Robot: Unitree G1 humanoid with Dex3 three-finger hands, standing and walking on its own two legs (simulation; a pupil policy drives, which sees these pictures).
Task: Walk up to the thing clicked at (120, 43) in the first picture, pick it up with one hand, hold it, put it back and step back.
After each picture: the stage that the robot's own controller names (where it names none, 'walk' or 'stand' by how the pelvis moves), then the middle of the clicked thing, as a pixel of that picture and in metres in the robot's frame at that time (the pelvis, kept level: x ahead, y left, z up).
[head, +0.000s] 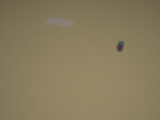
stand; (120, 46) +1.45 -0.45 -0.72
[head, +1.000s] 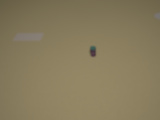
walk; (93, 51) +1.38 -0.01 -0.69
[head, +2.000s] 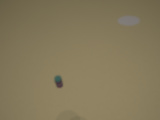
walk; (58, 81) +0.90 +0.30 -0.71
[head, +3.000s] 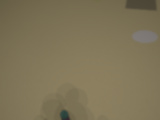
walk; (65, 117) +0.55 +0.21 -0.71
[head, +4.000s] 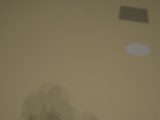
stand; out of the picture +0.45 +0.19 -0.72
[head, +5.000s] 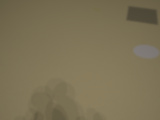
stand; out of the picture +0.42 +0.17 -0.71
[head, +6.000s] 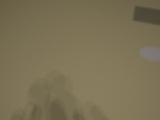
stand; out of the picture +0.38 +0.13 -0.72
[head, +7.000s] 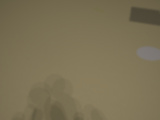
stand; out of the picture +0.39 +0.14 -0.72
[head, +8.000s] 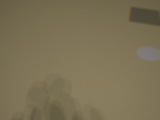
stand; out of the picture +0.38 +0.14 -0.72
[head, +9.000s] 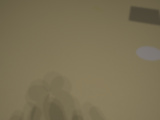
stand; out of the picture +0.37 +0.14 -0.72
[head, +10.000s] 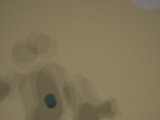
go down; (50, 101) +0.42 +0.15 -0.55
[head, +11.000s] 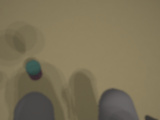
go down; (34, 70) +0.46 +0.19 -0.32
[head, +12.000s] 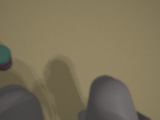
close in; (2, 58) +0.45 +0.22 -0.24
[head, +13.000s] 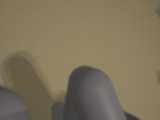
close; out of the picture +0.44 +0.25 -0.22
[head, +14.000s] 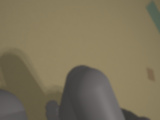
close; out of the picture +0.44 +0.25 -0.23
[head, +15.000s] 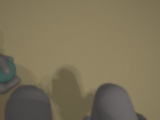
lift; (3, 75) +0.35 +0.25 -0.12
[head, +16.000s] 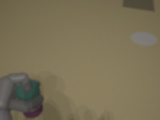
hold; (30, 100) +0.32 +0.17 +0.02
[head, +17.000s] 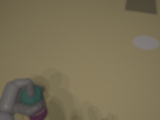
hold; (35, 104) +0.31 +0.17 -0.01
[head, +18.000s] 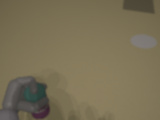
crouch; (38, 102) +0.32 +0.16 -0.01
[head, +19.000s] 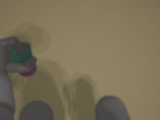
crouch; (24, 61) +0.44 +0.18 -0.09
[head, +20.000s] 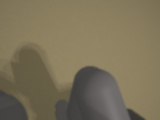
lower; out of the picture +0.43 +0.26 -0.23
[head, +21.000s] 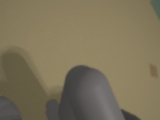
lower; out of the picture +0.44 +0.28 -0.23
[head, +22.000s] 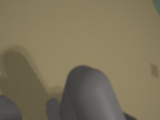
lower; out of the picture +0.45 +0.28 -0.24
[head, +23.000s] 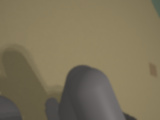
lower; out of the picture +0.45 +0.28 -0.24
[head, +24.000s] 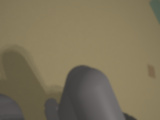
loosen; out of the picture +0.45 +0.26 -0.24
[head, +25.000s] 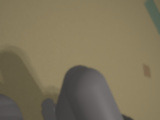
withdraw; out of the picture +0.44 +0.25 -0.25
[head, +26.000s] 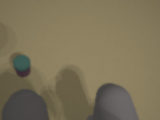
walk; (22, 66) +0.45 +0.21 -0.29
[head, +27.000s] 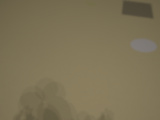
stand; out of the picture +0.40 +0.13 -0.64
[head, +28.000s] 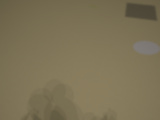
stand; out of the picture +0.41 +0.15 -0.67
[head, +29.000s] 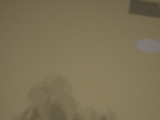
stand; out of the picture +0.40 +0.14 -0.67
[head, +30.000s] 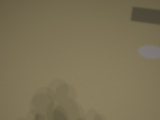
stand; out of the picture +0.42 +0.14 -0.72
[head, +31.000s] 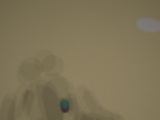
walk; (64, 106) +0.50 +0.11 -0.71
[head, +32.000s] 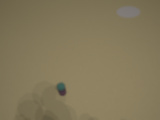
walk; (61, 89) +0.69 +0.20 -0.69
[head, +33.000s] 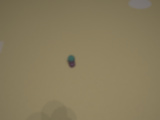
stand; (71, 61) +0.99 +0.15 -0.69
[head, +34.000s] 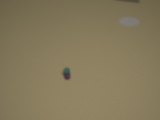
stand; (66, 73) +1.01 +0.16 -0.71
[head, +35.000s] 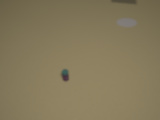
stand; (65, 75) +1.02 +0.17 -0.72
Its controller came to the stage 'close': yes
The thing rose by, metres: 0.71
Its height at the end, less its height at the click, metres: +0.00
